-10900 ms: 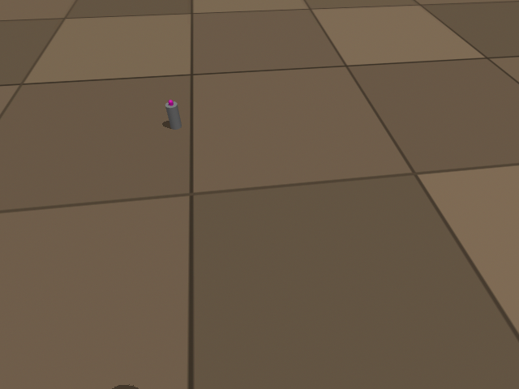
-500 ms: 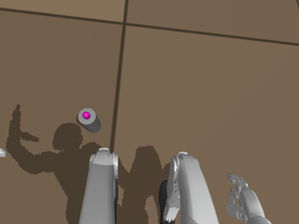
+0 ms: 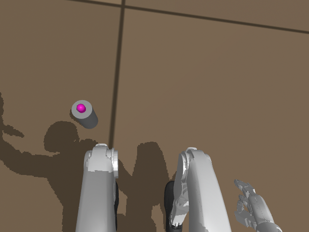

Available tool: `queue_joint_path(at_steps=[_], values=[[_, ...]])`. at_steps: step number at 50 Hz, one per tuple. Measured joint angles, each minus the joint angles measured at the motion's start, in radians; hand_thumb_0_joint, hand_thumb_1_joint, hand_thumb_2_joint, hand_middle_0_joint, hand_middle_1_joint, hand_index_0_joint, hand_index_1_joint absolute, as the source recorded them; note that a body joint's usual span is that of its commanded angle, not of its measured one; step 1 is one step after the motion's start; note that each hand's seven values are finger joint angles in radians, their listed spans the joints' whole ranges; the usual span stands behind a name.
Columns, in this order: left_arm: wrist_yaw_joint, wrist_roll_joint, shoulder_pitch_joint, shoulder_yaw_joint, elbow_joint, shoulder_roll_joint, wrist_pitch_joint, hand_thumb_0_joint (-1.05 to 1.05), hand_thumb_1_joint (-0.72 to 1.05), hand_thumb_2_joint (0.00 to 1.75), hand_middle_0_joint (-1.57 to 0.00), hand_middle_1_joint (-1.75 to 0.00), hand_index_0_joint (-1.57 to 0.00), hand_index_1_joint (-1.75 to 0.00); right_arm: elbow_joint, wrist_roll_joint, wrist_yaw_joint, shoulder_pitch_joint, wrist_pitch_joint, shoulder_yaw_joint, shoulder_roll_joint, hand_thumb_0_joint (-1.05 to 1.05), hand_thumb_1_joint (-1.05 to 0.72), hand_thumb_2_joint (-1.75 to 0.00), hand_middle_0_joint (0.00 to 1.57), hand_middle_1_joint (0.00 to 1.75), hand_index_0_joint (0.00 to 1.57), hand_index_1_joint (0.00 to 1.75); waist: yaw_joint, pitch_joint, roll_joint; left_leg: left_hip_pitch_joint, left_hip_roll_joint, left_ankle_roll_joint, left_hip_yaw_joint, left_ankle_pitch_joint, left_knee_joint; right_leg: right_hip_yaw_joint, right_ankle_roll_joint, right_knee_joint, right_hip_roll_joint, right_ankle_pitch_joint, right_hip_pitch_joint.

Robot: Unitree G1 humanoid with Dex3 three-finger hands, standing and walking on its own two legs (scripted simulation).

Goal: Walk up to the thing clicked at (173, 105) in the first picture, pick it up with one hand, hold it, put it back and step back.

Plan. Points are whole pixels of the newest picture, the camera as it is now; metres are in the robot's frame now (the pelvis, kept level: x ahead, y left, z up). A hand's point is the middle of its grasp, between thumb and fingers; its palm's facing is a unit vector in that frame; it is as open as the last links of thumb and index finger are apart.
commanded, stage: go down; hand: left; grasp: from the side
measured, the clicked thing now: (85, 114) +0.46 +0.25 -0.33
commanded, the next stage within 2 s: approach in 0.78 s
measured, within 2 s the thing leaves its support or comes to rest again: neither
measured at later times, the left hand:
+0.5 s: hand out of the picture +0.37 +0.42 -0.03, palm faces +0.20 -0.97 -0.11, open 17.6 cm
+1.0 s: hand out of the picture +0.38 +0.43 -0.04, palm faces +0.21 -0.97 -0.08, open 17.6 cm
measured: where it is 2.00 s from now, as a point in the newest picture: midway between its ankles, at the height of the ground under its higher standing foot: (141, 217)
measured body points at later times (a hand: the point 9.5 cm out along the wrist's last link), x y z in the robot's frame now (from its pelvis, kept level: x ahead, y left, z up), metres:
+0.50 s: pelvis +0.00 +0.00 -0.04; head +0.21 +0.07 +0.36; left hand +0.36 +0.47 -0.02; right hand +0.14 -0.28 -0.14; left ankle +0.09 +0.12 -0.39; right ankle +0.09 -0.13 -0.39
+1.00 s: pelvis +0.00 +0.00 -0.05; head +0.21 +0.08 +0.34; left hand +0.37 +0.48 -0.03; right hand +0.15 -0.28 -0.15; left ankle +0.09 +0.12 -0.39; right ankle +0.09 -0.13 -0.39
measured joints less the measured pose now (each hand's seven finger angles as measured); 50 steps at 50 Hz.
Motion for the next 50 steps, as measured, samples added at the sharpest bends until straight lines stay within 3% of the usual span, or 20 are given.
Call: queue_joint_path(at_steps=[14, 46, 50], values=[[-0.03, -0.008, -0.056, 0.025, 0.064, 0.066, -0.005, -0.01, -0.56, 0.06, -0.05, -0.04, -0.04, -0.05, 0.016, -0.005, 0.006, 0.013, 0.005, 0.019, -0.008, 0.0, -0.92, -0.91, 0.2, 0.3, 0.21, 0.3, -0.008, 0.021, -0.004, -0.064, 0.0, -0.004, -0.01, 0.002, 0.069, -0.004, -0.005, 0.071, 0.003, 0.0, -0.065], [-0.076, -0.024, -0.105, 0.072, 0.082, 0.128, -0.015, -0.01, -0.55, 0.07, -0.06, -0.04, -0.04, -0.06, 0.015, -0.012, 0.02, 0.0, 0.02, 0.048, -0.024, 0.0, -0.92, -0.91, 0.2, 0.3, 0.21, 0.3, -0.023, 0.056, -0.015, -0.13, -0.004, 0.001, -0.03, -0.007, 0.157, -0.014, 0.002, 0.145, 0.005, -0.008, -0.116], [-0.084, -0.043, -0.117, 0.078, 0.121, 0.152, -0.037, -0.01, -0.57, 0.06, -0.07, -0.05, -0.04, -0.07, 0.014, -0.017, 0.023, -0.008, 0.02, 0.061, -0.026, 0.0, -0.92, -0.91, 0.2, 0.3, 0.21, 0.3, -0.03, 0.064, -0.022, -0.14, -0.001, 0.001, -0.035, -0.008, 0.172, -0.018, 0.002, 0.157, 0.009, -0.005, -0.126]])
